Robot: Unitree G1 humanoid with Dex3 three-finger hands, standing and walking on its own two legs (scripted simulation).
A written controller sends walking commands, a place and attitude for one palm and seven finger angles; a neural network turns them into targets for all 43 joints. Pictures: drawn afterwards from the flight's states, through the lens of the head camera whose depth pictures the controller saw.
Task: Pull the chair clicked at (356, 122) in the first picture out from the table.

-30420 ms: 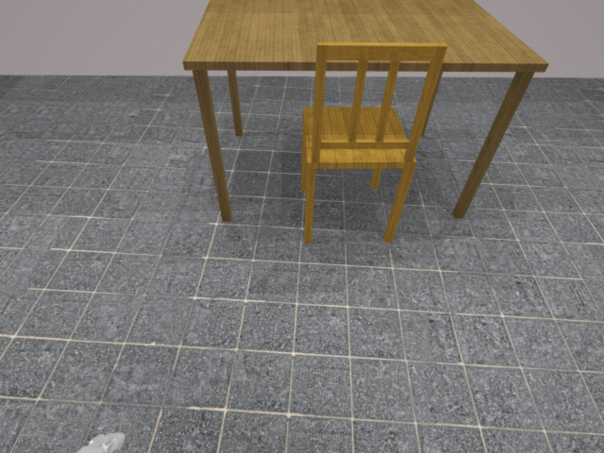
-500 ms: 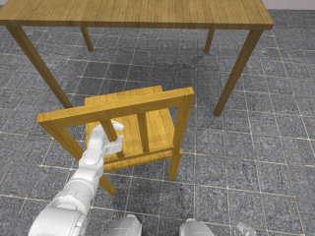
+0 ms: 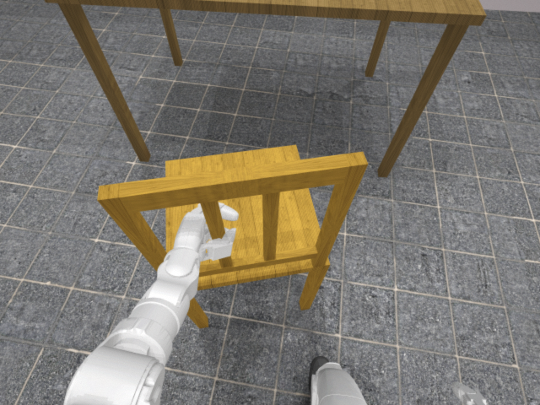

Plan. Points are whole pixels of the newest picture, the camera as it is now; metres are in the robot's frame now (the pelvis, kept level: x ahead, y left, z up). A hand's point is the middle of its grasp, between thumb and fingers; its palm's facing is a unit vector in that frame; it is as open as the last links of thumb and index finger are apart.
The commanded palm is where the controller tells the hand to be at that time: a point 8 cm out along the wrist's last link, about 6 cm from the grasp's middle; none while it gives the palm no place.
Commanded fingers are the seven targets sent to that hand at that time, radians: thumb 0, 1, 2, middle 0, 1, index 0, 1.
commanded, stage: stop walking, hand still on the chair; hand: left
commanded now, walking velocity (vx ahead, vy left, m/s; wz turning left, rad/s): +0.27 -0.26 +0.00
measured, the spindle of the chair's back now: (219, 236) +0.39 +0.10 -0.08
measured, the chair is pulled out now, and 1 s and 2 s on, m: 0.53 0.65 0.65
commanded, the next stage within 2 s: open the thumb and straighten the fingers in 0.86 s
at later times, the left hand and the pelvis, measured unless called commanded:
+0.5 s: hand (187, 301) +0.27 +0.13 -0.05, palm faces -0.06 -0.99 -0.15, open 5.5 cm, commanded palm +0.25 +0.18 -0.05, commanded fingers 0.00 0.90 0.90 -0.50 -1.45 -0.50 -1.45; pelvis -0.03 +0.02 +0.01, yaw -2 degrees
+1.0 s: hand (187, 304) +0.26 +0.13 -0.05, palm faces -0.03 -0.99 -0.14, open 5.6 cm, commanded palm +0.24 +0.19 -0.04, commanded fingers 0.00 0.54 0.73 -0.50 -1.45 -0.50 -1.45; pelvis -0.03 +0.02 +0.02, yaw -3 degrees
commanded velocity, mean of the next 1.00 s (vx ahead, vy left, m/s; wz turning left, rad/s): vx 0.07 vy -0.06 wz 0.00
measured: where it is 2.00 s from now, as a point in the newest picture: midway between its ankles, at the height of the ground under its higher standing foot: outside the picture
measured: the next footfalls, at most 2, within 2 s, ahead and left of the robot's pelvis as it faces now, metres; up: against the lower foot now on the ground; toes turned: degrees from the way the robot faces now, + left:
right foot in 0.14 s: +0.01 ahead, -0.09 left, +0.00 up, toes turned -4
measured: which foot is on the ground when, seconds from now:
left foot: down 0.00-1.00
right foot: up 0.00-0.12, down 0.14-1.00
